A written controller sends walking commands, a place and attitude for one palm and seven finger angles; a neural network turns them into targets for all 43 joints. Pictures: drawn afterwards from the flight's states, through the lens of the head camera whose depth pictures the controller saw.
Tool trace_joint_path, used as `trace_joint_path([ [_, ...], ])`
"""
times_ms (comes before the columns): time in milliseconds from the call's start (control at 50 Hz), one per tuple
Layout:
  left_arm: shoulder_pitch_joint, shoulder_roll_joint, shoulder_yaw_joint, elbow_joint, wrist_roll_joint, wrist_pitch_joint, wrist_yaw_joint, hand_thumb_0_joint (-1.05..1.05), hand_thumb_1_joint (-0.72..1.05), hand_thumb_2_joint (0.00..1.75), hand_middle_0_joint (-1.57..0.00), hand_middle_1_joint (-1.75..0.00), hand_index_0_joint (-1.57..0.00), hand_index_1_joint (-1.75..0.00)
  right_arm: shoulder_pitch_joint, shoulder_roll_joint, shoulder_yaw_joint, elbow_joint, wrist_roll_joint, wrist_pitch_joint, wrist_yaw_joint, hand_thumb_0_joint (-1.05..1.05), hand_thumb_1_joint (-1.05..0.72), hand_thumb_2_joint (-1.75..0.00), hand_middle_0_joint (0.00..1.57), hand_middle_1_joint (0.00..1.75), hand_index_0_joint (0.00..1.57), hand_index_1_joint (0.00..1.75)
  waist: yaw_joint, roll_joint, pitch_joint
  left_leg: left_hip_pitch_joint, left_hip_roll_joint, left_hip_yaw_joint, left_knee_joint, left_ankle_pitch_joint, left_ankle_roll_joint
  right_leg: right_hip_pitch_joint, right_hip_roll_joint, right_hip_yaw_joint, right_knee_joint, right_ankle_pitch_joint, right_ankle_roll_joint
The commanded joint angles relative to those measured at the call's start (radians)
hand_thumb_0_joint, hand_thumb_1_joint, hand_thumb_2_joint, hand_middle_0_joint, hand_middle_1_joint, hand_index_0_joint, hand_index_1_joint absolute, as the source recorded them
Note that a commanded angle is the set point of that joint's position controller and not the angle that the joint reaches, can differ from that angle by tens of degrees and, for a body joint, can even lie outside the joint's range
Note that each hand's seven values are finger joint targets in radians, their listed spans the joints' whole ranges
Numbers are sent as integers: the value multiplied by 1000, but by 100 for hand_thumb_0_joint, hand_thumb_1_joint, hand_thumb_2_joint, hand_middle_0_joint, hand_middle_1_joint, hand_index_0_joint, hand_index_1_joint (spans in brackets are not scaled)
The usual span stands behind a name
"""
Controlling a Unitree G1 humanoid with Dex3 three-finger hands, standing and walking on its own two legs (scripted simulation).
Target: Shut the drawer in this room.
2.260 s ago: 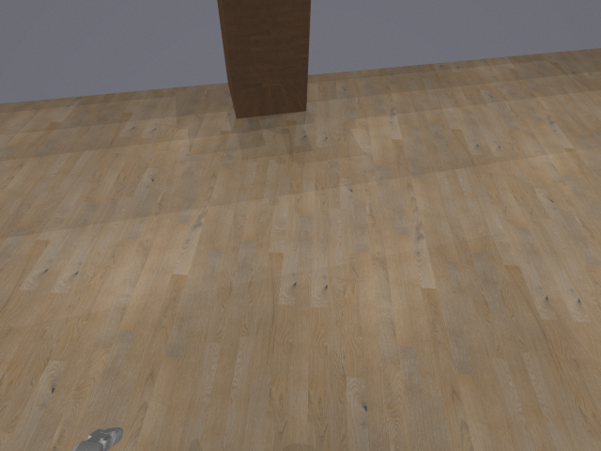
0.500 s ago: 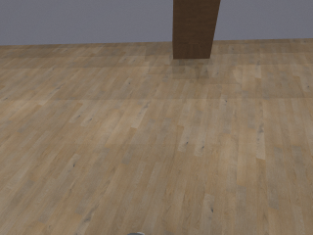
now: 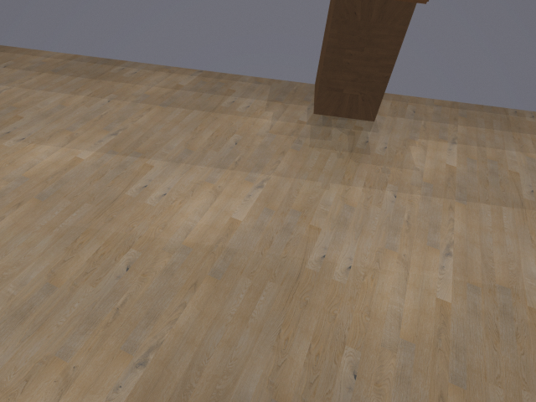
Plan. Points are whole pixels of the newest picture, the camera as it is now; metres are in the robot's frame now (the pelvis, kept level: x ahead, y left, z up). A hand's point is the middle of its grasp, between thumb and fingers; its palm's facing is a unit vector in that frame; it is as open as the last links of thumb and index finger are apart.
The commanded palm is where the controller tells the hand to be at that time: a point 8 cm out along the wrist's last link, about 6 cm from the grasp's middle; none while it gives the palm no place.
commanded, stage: stand and wait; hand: left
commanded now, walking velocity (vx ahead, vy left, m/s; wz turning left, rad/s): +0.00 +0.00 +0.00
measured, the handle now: out of the picture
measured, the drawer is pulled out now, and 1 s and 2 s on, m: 0.26 0.26 0.26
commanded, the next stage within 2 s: turn or walk to find it in 0.66 s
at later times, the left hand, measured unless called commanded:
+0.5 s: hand out of the picture -0.04 +0.19 -0.18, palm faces +0.01 -0.98 -0.19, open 7.4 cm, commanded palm none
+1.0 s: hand out of the picture -0.04 +0.17 -0.19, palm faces +0.12 -0.98 -0.17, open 7.4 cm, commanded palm none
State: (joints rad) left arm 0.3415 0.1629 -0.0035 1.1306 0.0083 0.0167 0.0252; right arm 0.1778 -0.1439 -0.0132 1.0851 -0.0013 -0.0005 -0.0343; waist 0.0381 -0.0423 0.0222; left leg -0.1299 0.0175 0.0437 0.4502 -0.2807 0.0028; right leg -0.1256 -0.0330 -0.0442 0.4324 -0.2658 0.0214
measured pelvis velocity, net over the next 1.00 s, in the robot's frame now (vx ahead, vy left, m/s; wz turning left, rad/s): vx -0.03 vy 0.00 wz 0.07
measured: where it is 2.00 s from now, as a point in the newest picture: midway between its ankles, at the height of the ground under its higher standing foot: outside the picture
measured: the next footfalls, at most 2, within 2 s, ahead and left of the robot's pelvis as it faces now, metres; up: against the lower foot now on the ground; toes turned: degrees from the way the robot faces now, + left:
right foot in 1.44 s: +0.01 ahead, -0.13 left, +0.00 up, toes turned +10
left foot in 1.74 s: +0.00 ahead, +0.11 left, +0.00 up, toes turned +15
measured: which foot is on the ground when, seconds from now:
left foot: down 0.00-1.00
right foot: down 0.00-1.00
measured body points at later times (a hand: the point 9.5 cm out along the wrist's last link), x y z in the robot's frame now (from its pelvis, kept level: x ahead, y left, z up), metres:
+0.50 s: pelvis -0.03 +0.01 +0.00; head -0.03 +0.02 +0.45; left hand -0.03 +0.24 -0.16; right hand -0.06 -0.21 -0.16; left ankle -0.02 +0.11 -0.74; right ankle -0.02 -0.13 -0.74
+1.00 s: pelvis -0.03 +0.00 -0.01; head -0.01 +0.01 +0.44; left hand -0.04 +0.22 -0.17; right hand -0.01 -0.23 -0.16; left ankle -0.02 +0.11 -0.74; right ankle -0.02 -0.13 -0.74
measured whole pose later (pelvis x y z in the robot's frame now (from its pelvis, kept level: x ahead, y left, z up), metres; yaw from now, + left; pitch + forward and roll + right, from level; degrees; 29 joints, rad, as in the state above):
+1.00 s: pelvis -0.03 +0.00 -0.01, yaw +4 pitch +0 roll -1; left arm 0.27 0.15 0.03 1.05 0.02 0.03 0.03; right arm 0.27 -0.16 -0.04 1.06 -0.02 0.04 -0.01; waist 0.00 0.00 0.04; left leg -0.33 0.00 -0.01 0.61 -0.29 0.01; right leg -0.28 -0.06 -0.11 0.55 -0.28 0.02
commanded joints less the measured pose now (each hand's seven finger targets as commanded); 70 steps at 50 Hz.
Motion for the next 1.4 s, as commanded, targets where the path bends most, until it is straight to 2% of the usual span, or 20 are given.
trace_joint_path([
  [0, 36, 86, 7, -17, 8, -17, 9, 0, 90, 90, -20, -30, -20, -30, 69, -129, -14, -6, -2, -14, -9, 0, -90, -90, 20, 30, 20, 30, -30, 72, 79, -30, 110, -88, -113, 245, 22, -59, -76, 63, -82, 172, -17],
  [540, 21, 83, 13, -19, 9, -19, 11, 0, 90, 90, -20, -30, -20, -30, 177, -112, -18, 39, -7, -15, 4, 0, -90, -90, 20, 30, 20, 30, -29, 52, 96, -122, 92, -114, -190, -37, 28, -78, -68, 73, -90, 38, -23],
  [640, 26, 86, 14, -21, 9, -27, 11, 0, 90, 90, -20, -30, -20, -30, 182, -111, -21, 36, -5, -19, 3, 0, -90, -90, 20, 30, 20, 30, -33, 31, 63, -92, 88, -98, -156, 20, 28, -88, -72, 87, -95, 49, -28],
  [760, 18, 85, 30, -45, 9, -16, 17, 0, 90, 90, -20, -30, -20, -30, 168, -100, -24, 15, -7, -3, 9, 0, -90, -90, 20, 30, 20, 30, -32, 48, 72, -159, 88, -112, -92, 79, 30, -108, -86, 57, -41, 19, -20],
  [820, 10, 103, 44, -68, 12, -9, 18, 0, 90, 90, -20, -30, -20, -30, 151, -108, -30, -14, -9, 11, 13, 0, -90, -90, 20, 30, 20, 30, -32, 15, 83, -217, 65, -112, -33, 42, 27, -130, -111, 75, -51, -59, -29],
  [900, -16, 145, 66, -111, 14, -2, 17, 0, 90, 90, -20, -30, -20, -30, 145, -97, -40, -52, -16, 25, 19, 0, -90, -90, 20, 30, 20, 30, -36, -64, 54, -234, 21, -64, 110, 13, 14, -176, -200, 127, -101, -160, -76],
  [980, -73, 171, 81, -159, 19, -3, 16, 0, 90, 90, -20, -30, -20, -30, 147, -98, -51, -80, -17, 28, 25, 0, -90, -90, 20, 30, 20, 30, -53, -103, 1, -202, 20, -27, 231, -23, -3, -187, -275, 120, -82, -57, -122],
  [1000, -83, 172, 84, -166, 19, -3, 16, 0, 90, 90, -20, -30, -20, -30, 144, -99, -51, -84, -16, 24, 27, 0, -90, -90, 20, 30, 20, 30, -55, -75, -12, -180, 29, -32, 184, 14, -3, -182, -268, 89, -34, 3, -116],
  [1020, -91, 165, 84, -177, 18, 2, 14, 0, 90, 90, -20, -30, -20, -30, 144, -115, -54, -93, -15, 22, 29, 0, -90, -90, 20, 30, 20, 30, -58, -8, -15, -160, 60, -88, 132, 86, 12, -217, -225, 31, 26, -18, -83],
  [1040, -97, 145, 84, -187, 16, 6, 11, 0, 90, 90, -20, -30, -20, -30, 144, -145, -57, -103, -19, 17, 29, 0, -90, -90, 20, 30, 20, 30, -62, 123, 4, -177, 110, -206, 41, 149, 41, -247, -148, -41, 129, -67, -36],
  [1060, -120, 118, 81, -201, 11, 9, 10, 0, 90, 90, -20, -30, -20, -30, 159, -197, -66, -110, -26, 12, 26, 0, -90, -90, 20, 30, 20, 30, -76, 290, 26, -201, 211, -414, -114, 180, 101, -272, -32, -106, 314, -141, 14],
  [1080, -137, 107, 78, -217, 13, 9, 13, 0, 90, 90, -20, -30, -20, -30, 171, -225, -74, -108, -27, 7, 17, 0, -90, -90, 20, 30, 20, 30, -84, 353, 23, -161, 270, -543, -194, 242, 170, -334, 7, -51, 498, -286, 16],
  [1100, -135, 113, 80, -217, 17, 11, 13, 0, 90, 90, -20, -30, -20, -30, 173, -233, -76, -108, -23, 4, 9, 0, -90, -90, 20, 30, 20, 30, -79, 331, 8, -128, 273, -545, -191, 276, 193, -375, -12, 16, 602, -297, 7],
  [1120, -135, 119, 81, -216, 18, 7, 9, 0, 90, 90, -20, -30, -20, -30, 168, -225, -74, -116, -21, 0, 4, 0, -90, -90, 20, 30, 20, 30, -69, 289, -16, -95, 259, -532, -167, 308, 201, -406, -22, 39, 640, -271, 6],
  [1160, -131, 107, 79, -211, 15, 1, 3, 0, 90, 90, -20, -30, -20, -30, 125, -215, -69, -129, -24, 0, 0, 0, -90, -90, 20, 30, 20, 30, -53, 207, -54, -44, 218, -442, -125, 370, 191, -403, -20, 52, 652, -220, 16],
  [1200, -131, 93, 69, -209, 11, -1, 0, 0, 90, 90, -20, -30, -20, -30, 125, -213, -67, -132, -25, -1, -4, 0, -90, -90, 20, 30, 20, 30, -55, 176, -107, 39, 190, -388, -97, 457, 185, -393, -7, 42, 587, -202, 27],
  [1220, -143, 91, 65, -210, 10, -2, -1, 0, 90, 90, -20, -30, -20, -30, 138, -210, -67, -130, -24, -2, -6, 0, -90, -90, 20, 30, 20, 30, -63, 152, -118, 63, 185, -380, -91, 492, 185, -379, -1, 39, 548, -204, 29],
  [1280, -160, 82, 55, -223, 4, 1, 2, 0, 90, 90, -20, -30, -20, -30, 146, -215, -67, -121, -27, 3, -6, 0, -90, -90, 20, 30, 20, 30, -72, 169, -121, 82, 190, -391, -88, 532, 186, -307, 9, 44, 381, -224, 30],
  [1340, -119, 87, 50, -202, 0, -6, 6, 0, 90, 90, -20, -30, -20, -30, 123, -212, -65, -113, -26, 5, 1, 0, -90, -90, 20, 30, 20, 30, -51, 184, -110, 33, 155, -351, -63, 539, 148, -163, 27, 29, 147, -125, 22],
  [1380, -61, 113, 50, -173, 3, -19, 10, 0, 90, 90, -20, -30, -20, -30, 106, -194, -60, -104, -14, 3, 7, 0, -90, -90, 20, 30, 20, 30, -22, 119, -113, -68, 97, -293, -7, 381, 76, 16, 5, 32, -86, 100, 21],
])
